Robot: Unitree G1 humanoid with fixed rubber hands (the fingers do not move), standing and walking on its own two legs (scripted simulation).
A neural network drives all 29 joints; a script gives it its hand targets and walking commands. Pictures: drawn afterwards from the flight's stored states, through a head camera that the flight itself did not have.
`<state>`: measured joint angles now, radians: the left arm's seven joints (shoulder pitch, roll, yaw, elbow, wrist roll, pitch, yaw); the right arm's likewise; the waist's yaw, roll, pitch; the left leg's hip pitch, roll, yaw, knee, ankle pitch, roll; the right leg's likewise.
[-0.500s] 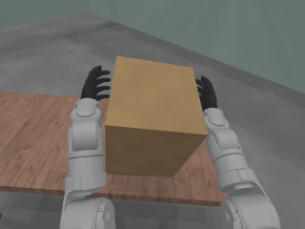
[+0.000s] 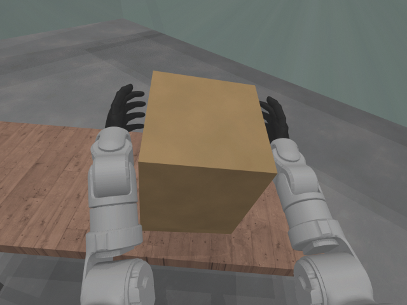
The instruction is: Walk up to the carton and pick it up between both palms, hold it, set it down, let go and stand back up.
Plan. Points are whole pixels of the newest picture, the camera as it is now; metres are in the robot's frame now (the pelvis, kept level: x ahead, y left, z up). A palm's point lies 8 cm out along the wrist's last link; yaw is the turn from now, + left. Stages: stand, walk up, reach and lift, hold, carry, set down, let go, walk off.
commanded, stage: hold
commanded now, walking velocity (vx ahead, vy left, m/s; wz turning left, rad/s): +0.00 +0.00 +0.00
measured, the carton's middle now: (195, 160) +0.36 +0.01 +0.12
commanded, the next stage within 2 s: none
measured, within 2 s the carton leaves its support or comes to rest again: neither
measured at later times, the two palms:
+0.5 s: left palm (118, 130) +0.35 +0.15 +0.21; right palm (275, 139) +0.36 -0.14 +0.18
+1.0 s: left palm (117, 132) +0.35 +0.15 +0.21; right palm (275, 140) +0.35 -0.14 +0.18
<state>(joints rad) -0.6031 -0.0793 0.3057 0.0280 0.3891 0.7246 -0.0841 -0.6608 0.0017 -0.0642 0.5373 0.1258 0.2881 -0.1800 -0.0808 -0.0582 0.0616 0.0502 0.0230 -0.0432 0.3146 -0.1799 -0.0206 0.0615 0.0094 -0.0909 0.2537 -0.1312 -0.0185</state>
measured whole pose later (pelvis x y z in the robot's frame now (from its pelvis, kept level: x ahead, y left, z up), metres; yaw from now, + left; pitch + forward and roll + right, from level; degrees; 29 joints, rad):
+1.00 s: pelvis +0.00 +0.00 +0.00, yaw +0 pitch -11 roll -1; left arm -0.57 -0.09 0.30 -0.02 0.41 0.74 -0.10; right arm -0.64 -0.01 -0.03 0.51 0.14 0.30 -0.19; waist -0.08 -0.06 0.07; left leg 0.06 0.02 -0.04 0.32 -0.19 -0.02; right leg 0.07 0.01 -0.09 0.26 -0.14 -0.02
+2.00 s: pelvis +0.00 +0.00 +0.00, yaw +0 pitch -11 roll -1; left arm -0.59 -0.09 0.30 0.01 0.41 0.73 -0.09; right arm -0.65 -0.01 -0.05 0.53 0.13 0.28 -0.18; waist -0.08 -0.05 0.08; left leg 0.07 0.02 -0.04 0.32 -0.19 -0.01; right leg 0.08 0.01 -0.09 0.26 -0.14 -0.01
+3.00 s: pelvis +0.00 +0.00 +0.00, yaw +0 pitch -11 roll -1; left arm -0.59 -0.08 0.30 0.01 0.41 0.72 -0.09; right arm -0.65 0.00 -0.06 0.53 0.12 0.26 -0.18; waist -0.09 -0.05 0.08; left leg 0.06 0.02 -0.04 0.32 -0.18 -0.02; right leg 0.07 0.01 -0.09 0.26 -0.14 -0.02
